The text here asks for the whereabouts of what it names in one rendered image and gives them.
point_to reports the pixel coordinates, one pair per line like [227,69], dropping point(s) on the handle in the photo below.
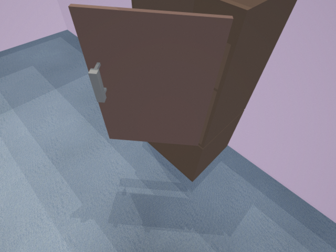
[96,81]

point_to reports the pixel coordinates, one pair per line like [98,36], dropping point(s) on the cupboard door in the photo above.
[159,68]

